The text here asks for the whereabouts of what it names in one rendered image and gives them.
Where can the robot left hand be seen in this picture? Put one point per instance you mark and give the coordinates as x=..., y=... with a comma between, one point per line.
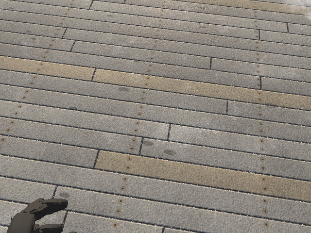
x=24, y=222

